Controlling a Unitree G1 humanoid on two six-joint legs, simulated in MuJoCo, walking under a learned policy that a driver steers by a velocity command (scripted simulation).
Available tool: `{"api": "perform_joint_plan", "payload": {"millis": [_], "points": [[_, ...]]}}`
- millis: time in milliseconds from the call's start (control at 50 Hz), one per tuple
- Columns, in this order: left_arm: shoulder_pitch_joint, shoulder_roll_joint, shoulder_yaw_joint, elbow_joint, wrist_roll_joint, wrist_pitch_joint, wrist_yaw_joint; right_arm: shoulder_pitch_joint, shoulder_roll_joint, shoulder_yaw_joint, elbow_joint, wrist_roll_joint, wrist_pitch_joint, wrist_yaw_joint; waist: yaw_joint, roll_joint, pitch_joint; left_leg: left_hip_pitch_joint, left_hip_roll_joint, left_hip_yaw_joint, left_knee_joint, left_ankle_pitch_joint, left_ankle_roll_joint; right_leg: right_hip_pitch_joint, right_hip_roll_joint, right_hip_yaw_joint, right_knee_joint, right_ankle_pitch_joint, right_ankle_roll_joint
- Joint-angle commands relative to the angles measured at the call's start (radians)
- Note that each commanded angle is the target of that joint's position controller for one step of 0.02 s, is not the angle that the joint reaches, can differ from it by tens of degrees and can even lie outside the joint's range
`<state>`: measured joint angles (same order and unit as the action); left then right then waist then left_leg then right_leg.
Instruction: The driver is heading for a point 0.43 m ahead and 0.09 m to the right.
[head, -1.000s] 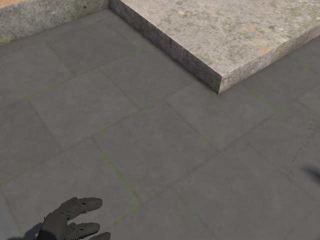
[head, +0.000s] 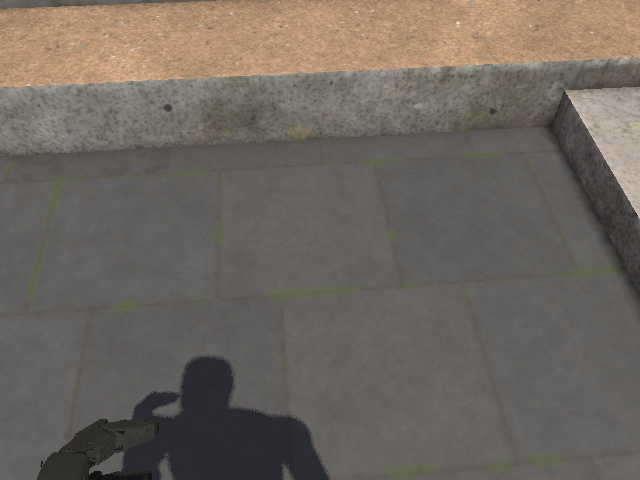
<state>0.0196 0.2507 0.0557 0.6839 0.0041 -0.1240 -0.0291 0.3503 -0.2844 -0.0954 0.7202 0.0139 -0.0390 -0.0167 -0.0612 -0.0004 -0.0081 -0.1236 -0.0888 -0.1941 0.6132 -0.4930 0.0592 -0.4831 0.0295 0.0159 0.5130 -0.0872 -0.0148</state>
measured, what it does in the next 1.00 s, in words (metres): walks ahead: left foot, then right foot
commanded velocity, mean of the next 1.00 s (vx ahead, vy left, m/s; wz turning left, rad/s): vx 0.31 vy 0.00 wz -0.18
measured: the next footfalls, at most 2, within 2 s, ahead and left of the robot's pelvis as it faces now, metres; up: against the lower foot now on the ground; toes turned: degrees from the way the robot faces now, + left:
left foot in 0.44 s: +0.38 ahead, +0.09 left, +0.00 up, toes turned -14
right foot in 0.80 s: +0.39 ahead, -0.16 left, +0.00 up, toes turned -13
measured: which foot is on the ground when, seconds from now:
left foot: up 0.00-0.42, down 0.44-1.00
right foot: down 0.00-0.44, up 0.46-0.78, down 0.80-1.00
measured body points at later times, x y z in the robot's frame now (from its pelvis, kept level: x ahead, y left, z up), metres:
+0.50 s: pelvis +0.25 +0.01 +0.01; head +0.28 +0.01 +0.46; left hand +0.34 +0.28 -0.12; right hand +0.44 -0.26 -0.04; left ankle +0.34 +0.10 -0.72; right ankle +0.12 -0.10 -0.67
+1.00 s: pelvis +0.35 -0.03 +0.01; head +0.36 -0.04 +0.46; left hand +0.59 +0.14 -0.08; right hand +0.37 -0.30 -0.12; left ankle +0.34 +0.10 -0.72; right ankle +0.35 -0.15 -0.72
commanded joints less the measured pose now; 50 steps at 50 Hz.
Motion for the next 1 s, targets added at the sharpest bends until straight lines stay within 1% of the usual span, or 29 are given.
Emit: {"api": "perform_joint_plan", "payload": {"millis": [20,40,60,80,100,120,160,240,340,400,420,440,460,480,500,520,560,600,640,720,760,780,800,820,840,860,900,940,1000], "points": [[0.355,0.269,0.085,0.041,0.008,-0.005,-0.011,0.151,-0.009,0.012,-0.078,0.013,-0.032,0.000,0.089,-0.383,-0.319,-0.553,-0.038,0.051,0.637,-0.074,-0.034,0.793,-0.392,0.768,-0.183,-0.209,-0.337],[0.329,0.181,0.064,0.025,-0.028,0.002,-0.011,0.089,-0.096,0.001,-0.073,0.017,-0.038,0.002,0.119,-0.244,-0.220,-0.684,0.037,0.013,0.731,-0.050,-0.034,0.761,-0.384,0.825,-0.239,-0.443,-0.320],[0.267,0.137,0.049,0.008,-0.029,0.014,-0.003,-0.056,-0.128,-0.005,-0.101,0.011,-0.043,0.006,0.141,-0.134,-0.096,-0.716,0.079,0.048,0.731,0.051,-0.032,0.637,-0.343,0.673,-0.242,-0.406,-0.282],[0.234,0.134,0.042,-0.003,-0.013,0.023,-0.001,-0.140,-0.111,0.001,-0.123,-0.010,-0.050,0.003,0.131,-0.042,-0.042,-0.689,0.106,0.075,0.690,0.111,-0.029,0.516,-0.299,0.576,-0.250,-0.283,-0.263],[0.214,0.128,0.038,-0.004,-0.011,0.026,0.000,-0.166,-0.094,0.000,-0.140,-0.028,-0.058,0.001,0.106,-0.020,-0.014,-0.653,0.132,0.079,0.614,0.155,-0.032,0.437,-0.265,0.514,-0.258,-0.161,-0.255],[0.211,0.115,0.031,-0.003,-0.006,0.027,0.004,-0.161,-0.077,0.002,-0.145,-0.033,-0.062,0.002,0.083,-0.046,-0.023,-0.596,0.149,0.084,0.552,0.176,-0.038,0.394,-0.227,0.456,-0.267,-0.066,-0.243],[0.228,0.105,0.029,0.012,-0.015,0.029,0.012,-0.157,-0.046,0.010,-0.146,-0.033,-0.061,0.002,0.067,-0.090,-0.040,-0.550,0.151,0.113,0.431,0.162,-0.063,0.365,-0.191,0.387,-0.276,0.050,-0.247],[0.262,0.171,0.051,0.032,-0.029,0.046,0.036,-0.276,0.004,0.035,-0.166,-0.025,-0.065,0.010,0.094,-0.087,-0.030,-0.427,0.112,0.156,0.131,0.308,-0.102,0.254,-0.151,0.290,-0.280,0.107,-0.230],[0.345,0.170,0.054,0.051,-0.039,0.070,0.041,-0.385,-0.032,0.024,-0.186,-0.001,-0.080,0.027,0.132,-0.099,-0.023,-0.305,0.063,0.131,-0.075,0.440,-0.104,0.262,-0.159,0.354,-0.222,-0.002,-0.201],[0.332,0.156,0.055,0.040,-0.040,0.077,0.045,-0.309,-0.062,0.000,-0.168,0.001,-0.092,0.025,0.069,-0.109,-0.044,-0.122,0.064,0.133,-0.183,0.421,-0.063,0.244,-0.133,0.396,-0.124,-0.059,-0.155],[0.311,0.125,0.047,0.027,-0.031,0.074,0.046,-0.227,-0.091,-0.013,-0.155,-0.013,-0.093,0.018,0.023,-0.104,-0.081,-0.002,0.115,0.109,-0.200,0.433,-0.030,0.214,-0.090,0.352,-0.010,0.006,-0.116],[0.298,0.065,0.028,-0.002,-0.011,0.069,0.047,-0.091,-0.153,-0.028,-0.146,-0.039,-0.092,0.008,-0.029,0.010,-0.203,0.215,0.295,-0.043,-0.174,0.554,0.040,0.106,-0.025,0.257,0.265,-0.103,-0.065],[0.423,0.038,0.016,-0.018,-0.027,0.060,0.053,-0.040,-0.217,-0.042,-0.115,-0.054,-0.076,0.013,0.023,0.317,-0.281,0.406,0.499,-0.399,-0.216,0.624,0.217,-0.163,0.077,0.141,0.524,-0.500,-0.006],[0.449,0.118,0.032,0.011,-0.030,0.063,0.057,-0.039,-0.139,-0.028,-0.110,-0.029,-0.071,0.019,0.021,0.252,-0.238,0.372,0.517,-0.479,-0.234,0.606,0.247,-0.255,0.020,0.156,0.675,-0.541,0.021],[0.380,0.155,0.043,0.011,-0.025,0.073,0.058,-0.073,-0.079,-0.009,-0.116,-0.021,-0.068,0.020,0.008,0.153,-0.153,0.288,0.473,-0.337,-0.217,0.723,0.223,-0.272,0.001,0.159,0.745,-0.476,0.038],[0.330,0.145,0.042,0.005,-0.014,0.082,0.059,-0.119,-0.053,0.005,-0.117,-0.026,-0.065,0.025,0.025,0.080,-0.120,0.202,0.423,-0.217,-0.214,0.860,0.199,-0.248,-0.019,0.136,0.745,-0.434,0.049],[0.288,0.108,0.039,-0.008,-0.006,0.098,0.054,-0.190,-0.022,0.020,-0.096,-0.029,-0.059,0.032,0.074,0.081,-0.069,0.050,0.353,-0.081,-0.243,0.979,0.165,-0.171,-0.066,0.119,0.624,-0.381,0.058],[0.282,0.054,0.023,-0.005,-0.008,0.108,0.050,-0.219,-0.032,0.018,-0.073,-0.036,-0.057,0.031,0.097,0.122,-0.075,-0.040,0.305,0.004,-0.275,1.028,0.159,-0.062,-0.063,0.067,0.471,-0.315,0.072],[0.254,0.032,0.010,-0.005,-0.002,0.110,0.045,-0.246,-0.071,0.008,-0.058,-0.030,-0.046,0.024,0.100,0.135,-0.105,-0.094,0.280,0.068,-0.280,1.051,0.157,0.060,-0.058,0.032,0.311,-0.221,0.074],[0.176,0.065,0.012,-0.018,-0.003,0.117,0.038,-0.200,-0.099,0.006,-0.014,-0.010,-0.029,0.018,0.072,0.126,-0.126,-0.086,0.293,0.071,-0.269,0.904,0.149,0.177,-0.041,0.016,0.124,-0.065,0.057],[0.162,0.071,0.016,-0.024,0.003,0.117,0.036,-0.208,-0.092,0.014,-0.003,0.000,-0.026,0.018,0.091,0.110,-0.107,-0.115,0.276,0.069,-0.236,0.742,0.115,0.270,-0.028,0.002,-0.017,0.030,0.021],[0.148,0.086,0.019,-0.032,0.013,0.117,0.039,-0.182,-0.073,0.022,0.011,0.000,-0.027,0.018,0.091,0.090,-0.096,-0.135,0.246,0.072,-0.216,0.622,0.075,0.326,-0.042,0.025,-0.093,0.104,-0.002],[0.145,0.134,0.027,-0.047,0.023,0.117,0.047,-0.148,-0.046,0.033,0.017,-0.019,-0.032,0.019,0.075,0.022,-0.122,-0.183,0.200,0.100,-0.165,0.469,0.016,0.427,-0.136,0.122,-0.090,0.344,-0.033],[0.126,0.179,0.034,-0.062,0.024,0.126,0.057,-0.045,-0.029,0.037,0.036,-0.040,-0.037,0.022,0.013,-0.103,-0.152,-0.259,0.123,0.161,-0.124,0.211,-0.036,0.512,-0.231,0.194,-0.035,0.456,-0.104],[0.095,0.107,0.016,-0.054,0.015,0.134,0.055,-0.025,-0.001,0.050,0.046,-0.038,-0.030,0.016,0.009,-0.166,-0.179,-0.199,0.129,0.178,-0.138,0.153,-0.064,0.446,-0.239,0.199,-0.039,0.288,-0.147],[0.053,0.071,0.010,-0.063,0.006,0.137,0.045,-0.080,-0.032,0.047,0.041,-0.035,-0.016,0.012,0.028,-0.139,-0.118,-0.178,0.121,0.188,-0.149,0.196,-0.079,0.371,-0.176,0.173,-0.043,0.129,-0.121],[0.052,0.075,0.008,-0.062,0.009,0.134,0.035,-0.113,-0.062,0.037,0.046,-0.032,0.006,0.004,0.049,-0.087,-0.048,-0.199,0.113,0.192,-0.138,0.243,-0.074,0.319,-0.121,0.135,-0.029,0.080,-0.078],[0.062,0.085,0.010,-0.052,0.007,0.124,0.033,-0.095,-0.060,0.037,0.049,-0.034,0.015,0.001,0.043,-0.078,-0.043,-0.165,0.123,0.183,-0.137,0.289,-0.074,0.299,-0.117,0.132,-0.017,0.133,-0.072],[0.063,0.067,0.007,-0.041,0.005,0.119,0.036,-0.090,-0.051,0.038,0.064,-0.029,0.016,-0.005,0.043,-0.054,-0.064,-0.132,0.129,0.180,-0.121,0.346,-0.077,0.315,-0.111,0.124,0.013,0.235,-0.074]]}}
